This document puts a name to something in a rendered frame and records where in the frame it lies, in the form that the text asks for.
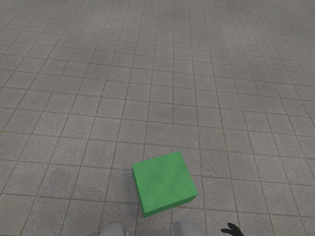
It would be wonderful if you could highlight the right robot thigh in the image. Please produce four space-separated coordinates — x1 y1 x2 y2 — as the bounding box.
169 219 207 236

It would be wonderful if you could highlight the robot thigh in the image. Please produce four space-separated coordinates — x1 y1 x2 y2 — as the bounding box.
99 224 129 236
169 219 207 236

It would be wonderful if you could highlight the carton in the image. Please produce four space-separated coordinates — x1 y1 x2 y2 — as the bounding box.
132 151 199 218

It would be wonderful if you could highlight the left robot thigh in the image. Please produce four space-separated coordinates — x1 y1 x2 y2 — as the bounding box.
99 224 129 236

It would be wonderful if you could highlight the robot right hand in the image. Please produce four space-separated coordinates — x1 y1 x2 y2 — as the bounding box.
220 222 244 236

